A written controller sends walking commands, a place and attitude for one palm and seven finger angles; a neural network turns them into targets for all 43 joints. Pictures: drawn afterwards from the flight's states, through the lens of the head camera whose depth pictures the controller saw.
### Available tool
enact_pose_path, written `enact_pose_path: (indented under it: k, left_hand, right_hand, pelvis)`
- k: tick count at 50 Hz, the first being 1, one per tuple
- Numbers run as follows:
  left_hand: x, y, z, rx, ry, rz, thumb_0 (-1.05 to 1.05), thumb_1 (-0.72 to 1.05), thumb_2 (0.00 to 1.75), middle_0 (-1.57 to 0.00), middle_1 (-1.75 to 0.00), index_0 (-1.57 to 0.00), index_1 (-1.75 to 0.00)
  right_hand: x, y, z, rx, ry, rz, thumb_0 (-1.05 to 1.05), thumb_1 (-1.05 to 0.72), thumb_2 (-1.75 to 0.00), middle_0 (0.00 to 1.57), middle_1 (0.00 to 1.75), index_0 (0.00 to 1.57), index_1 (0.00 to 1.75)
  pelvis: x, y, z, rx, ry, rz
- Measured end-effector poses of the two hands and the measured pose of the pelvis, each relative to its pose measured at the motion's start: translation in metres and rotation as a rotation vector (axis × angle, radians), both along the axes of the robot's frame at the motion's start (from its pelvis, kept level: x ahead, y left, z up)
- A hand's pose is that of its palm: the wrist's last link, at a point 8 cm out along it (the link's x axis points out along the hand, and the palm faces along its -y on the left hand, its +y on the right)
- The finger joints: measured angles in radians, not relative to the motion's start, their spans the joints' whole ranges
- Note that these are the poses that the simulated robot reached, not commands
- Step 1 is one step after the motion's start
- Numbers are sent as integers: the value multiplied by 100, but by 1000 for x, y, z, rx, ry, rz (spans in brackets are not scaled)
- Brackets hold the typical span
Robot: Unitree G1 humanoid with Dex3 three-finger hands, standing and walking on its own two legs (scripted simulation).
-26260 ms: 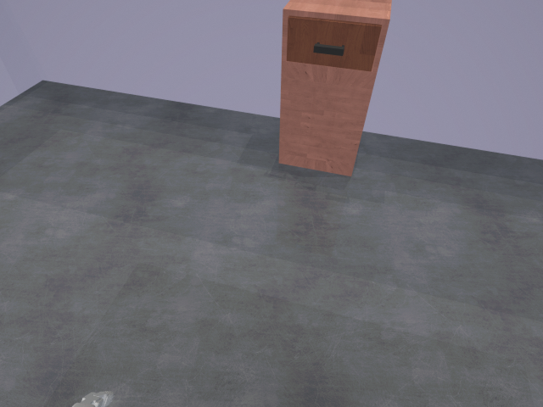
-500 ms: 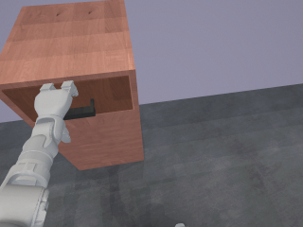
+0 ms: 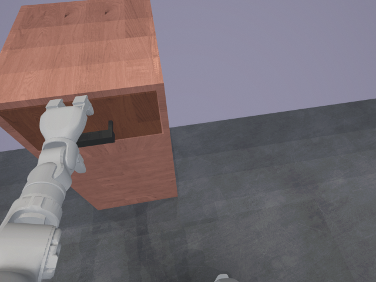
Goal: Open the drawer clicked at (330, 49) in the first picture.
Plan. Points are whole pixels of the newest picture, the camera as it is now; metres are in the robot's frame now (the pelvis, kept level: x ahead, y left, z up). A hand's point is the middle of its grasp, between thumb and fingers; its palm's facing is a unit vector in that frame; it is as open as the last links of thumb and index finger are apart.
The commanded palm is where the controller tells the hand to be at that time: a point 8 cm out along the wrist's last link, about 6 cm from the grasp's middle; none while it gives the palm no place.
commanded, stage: re-aim the fingers above the handle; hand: left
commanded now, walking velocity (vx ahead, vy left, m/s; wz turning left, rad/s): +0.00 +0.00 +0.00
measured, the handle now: (90, 132) +0.49 +0.27 -0.04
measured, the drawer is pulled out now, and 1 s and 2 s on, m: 0.00 0.00 0.00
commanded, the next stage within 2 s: lower the fingers behind the handle in 0.10 s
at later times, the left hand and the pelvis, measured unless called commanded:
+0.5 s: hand (75, 145) +0.42 +0.28 +0.00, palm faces -0.05 -0.02 -1.00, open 13.8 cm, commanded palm +0.40 +0.27 +0.06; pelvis +0.00 +0.00 -0.01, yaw +0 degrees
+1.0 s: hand (81, 149) +0.43 +0.27 -0.03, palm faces -0.06 -0.02 -1.00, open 13.8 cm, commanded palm +0.40 +0.27 +0.02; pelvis +0.00 +0.00 -0.02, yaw +0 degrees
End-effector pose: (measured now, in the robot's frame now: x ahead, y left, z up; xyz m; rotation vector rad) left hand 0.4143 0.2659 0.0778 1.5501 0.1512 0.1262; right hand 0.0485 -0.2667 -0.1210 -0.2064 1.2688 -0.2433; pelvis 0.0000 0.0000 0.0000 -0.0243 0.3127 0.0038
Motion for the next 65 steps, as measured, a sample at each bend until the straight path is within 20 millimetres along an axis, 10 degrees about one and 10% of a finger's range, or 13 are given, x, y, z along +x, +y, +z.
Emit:
enact_pose_path:
  k: [65]
  left_hand:
    - [-7,1,-56,32,19,13,0,-49,30,-25,-122,-32,-120]
  right_hand:
    - [-19,-5,-25,-8,44,14,1,-91,-90,20,30,20,30]
  pelvis:
    - [-13,-3,-27,-7,90,4]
